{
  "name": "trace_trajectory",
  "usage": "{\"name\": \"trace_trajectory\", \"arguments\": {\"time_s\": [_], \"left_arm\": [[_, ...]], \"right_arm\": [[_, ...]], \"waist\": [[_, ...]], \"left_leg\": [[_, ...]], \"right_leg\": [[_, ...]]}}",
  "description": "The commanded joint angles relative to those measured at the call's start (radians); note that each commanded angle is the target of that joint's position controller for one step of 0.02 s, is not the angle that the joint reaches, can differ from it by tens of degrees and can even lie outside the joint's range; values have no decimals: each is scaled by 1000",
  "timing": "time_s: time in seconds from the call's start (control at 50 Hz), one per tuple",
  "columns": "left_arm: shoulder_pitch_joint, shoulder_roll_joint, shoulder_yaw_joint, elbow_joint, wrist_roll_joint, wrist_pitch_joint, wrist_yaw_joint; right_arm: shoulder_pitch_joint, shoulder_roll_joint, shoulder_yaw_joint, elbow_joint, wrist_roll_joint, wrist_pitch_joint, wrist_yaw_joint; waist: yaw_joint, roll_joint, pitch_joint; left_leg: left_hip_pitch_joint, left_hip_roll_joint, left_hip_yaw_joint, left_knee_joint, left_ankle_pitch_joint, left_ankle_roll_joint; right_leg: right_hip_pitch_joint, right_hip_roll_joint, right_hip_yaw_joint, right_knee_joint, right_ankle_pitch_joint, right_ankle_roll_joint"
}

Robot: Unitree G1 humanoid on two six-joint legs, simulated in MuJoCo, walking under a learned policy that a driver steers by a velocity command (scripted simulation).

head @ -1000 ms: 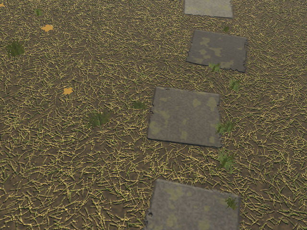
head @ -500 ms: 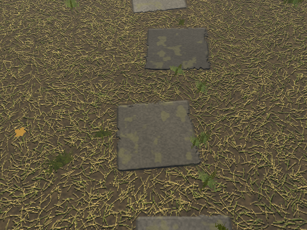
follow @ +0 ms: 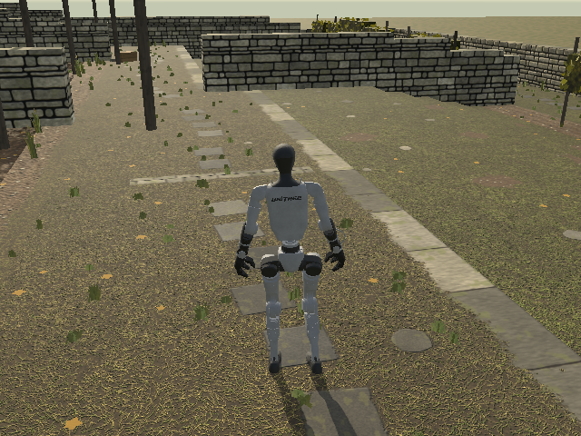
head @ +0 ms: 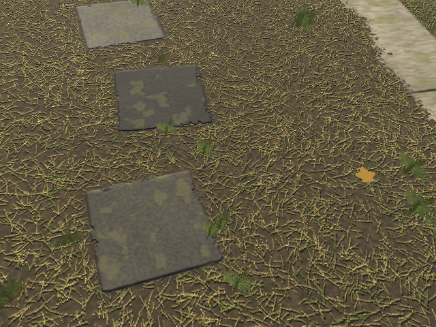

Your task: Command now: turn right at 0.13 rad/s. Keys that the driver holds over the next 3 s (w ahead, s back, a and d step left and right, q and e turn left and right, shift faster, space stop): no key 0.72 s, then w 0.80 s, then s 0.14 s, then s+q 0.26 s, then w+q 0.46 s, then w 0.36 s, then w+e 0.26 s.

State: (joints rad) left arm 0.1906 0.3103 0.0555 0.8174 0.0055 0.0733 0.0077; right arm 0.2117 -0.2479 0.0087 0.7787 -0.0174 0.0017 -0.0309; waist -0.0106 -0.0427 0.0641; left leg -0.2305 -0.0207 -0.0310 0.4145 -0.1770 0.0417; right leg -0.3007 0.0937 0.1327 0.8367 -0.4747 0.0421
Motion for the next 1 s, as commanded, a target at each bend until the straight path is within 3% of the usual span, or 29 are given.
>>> {"name": "trace_trajectory", "arguments": {"time_s": [0.02, 0.08, 0.1, 0.12, 0.14, 0.16, 0.18, 0.24, 0.28, 0.44, 0.72, 0.74, 0.78, 0.8, 0.84, 0.88, 0.94, 0.98, 1.0], "left_arm": [[42, 48, -1, -10, -4, 1, 7], [71, 39, -11, 33, -7, -10, 17], [81, 39, -15, 48, -2, -19, 21], [68, 68, -13, 51, 11, -32, 26], [61, 113, -12, 46, 28, -44, 31], [-14, 105, -20, 62, 9, -50, 23], [-47, 59, -33, 56, 7, -59, 15], [5, 59, -40, 109, 6, -70, 22], [29, 55, -41, 140, 1, -72, 25], [47, 38, -51, 206, 1, -77, 28], [112, -8, -65, 284, 2, -80, 34], [126, -12, -66, 289, 3, -80, 34], [142, 25, -49, 289, 5, -72, 33], [155, 39, -41, 286, 6, -67, 31], [218, 55, -25, 294, 6, -66, 30], [220, 54, -13, 291, 13, -77, 28], [207, 56, -1, 284, 16, -101, 21], [153, 40, 0, 266, 5, -109, 17], [133, 16, -5, 250, 9, -117, 16]], "right_arm": [[14, -161, -39, -23, -4, -7, 4], [12, -170, -45, 1, 0, 6, 7], [17, -167, -45, 11, 2, 8, 6], [32, -150, -40, 13, 4, 3, 8], [43, -126, -35, 5, 8, -3, 14], [49, -89, -27, 22, 18, 4, 14], [38, -111, -30, 46, 9, 9, 10], [36, -132, -41, 91, 5, 9, 15], [53, -112, -34, 122, 6, 5, 16], [55, -92, -27, 219, 7, 6, 11], [79, -58, -15, 317, 8, 7, 1], [85, -52, -14, 323, 7, 8, 1], [76, -62, -22, 316, 3, 12, 3], [62, -62, -25, 306, -3, 15, 7], [10, -25, -20, 274, -16, 7, 19], [-16, -18, -20, 245, -24, -15, 27], [-8, -29, -32, 218, -11, -49, 41], [130, -8, -39, 260, 3, -63, 40], [245, -28, -51, 300, 3, -69, 34]], "waist": [[0, 226, -108], [22, 211, -101], [32, 186, -95], [21, 143, -106], [0, 49, -125], [-42, -76, -65], [-33, -52, -44], [-12, -41, -11], [-10, -24, -10], [-4, 33, -1], [-3, 40, -4], [0, 37, -24], [8, -1, 2], [19, -25, 38], [50, -94, 108], [50, -99, 142], [23, -79, 128], [-53, -51, 100], [-95, 11, 68]], "left_leg": [[109, 198, -190, -87, 340, 144], [77, 186, -202, -60, 280, 121], [34, 179, -201, -50, 254, 90], [-26, 173, -205, -45, 191, 49], [-78, 127, -153, 11, 101, 17], [32, 47, -69, -53, -26, 3], [97, 54, -76, -57, 0, -5], [113, 77, -93, -62, 88, 1], [95, 83, -96, -75, 88, -1], [95, 84, -98, -92, 65, -11], [90, 91, -98, -79, 80, -6], [96, 81, -92, -79, 6, -4], [39, 26, -52, -6, -225, 12], [-33, 0, -34, 42, -330, 21], [-180, -33, 34, 196, -307, 20], [-258, 22, 55, 313, -229, 22], [-221, 42, 68, 238, -239, 34], [72, -11, 117, 56, -132, 39], [260, -2, 62, -1, -132, 42]], "right_leg": [[60, -16, -74, -179, 3, -5], [163, -27, -109, -422, 162, -36], [234, -45, -90, -539, 284, -50], [307, -107, -9, -557, 336, -68], [343, -229, 115, -557, 404, -95], [131, -269, 129, -541, 428, -140], [85, -238, 115, -559, 338, -128], [79, -176, 68, -571, 282, -94], [106, -170, 57, -565, 293, -95], [96, -166, 51, -568, 268, -106], [101, -156, 29, -547, 316, -106], [104, -150, 30, -561, 226, -110], [73, -139, 57, -572, -66, -142], [55, -157, 103, -593, -215, -170], [72, -267, 264, -687, -383, -240], [97, -355, 341, -724, -308, -288], [122, -331, 255, -669, -126, -274], [-26, -254, 144, -575, -36, -230], [-134, -203, 81, -455, 32, -204]]}}
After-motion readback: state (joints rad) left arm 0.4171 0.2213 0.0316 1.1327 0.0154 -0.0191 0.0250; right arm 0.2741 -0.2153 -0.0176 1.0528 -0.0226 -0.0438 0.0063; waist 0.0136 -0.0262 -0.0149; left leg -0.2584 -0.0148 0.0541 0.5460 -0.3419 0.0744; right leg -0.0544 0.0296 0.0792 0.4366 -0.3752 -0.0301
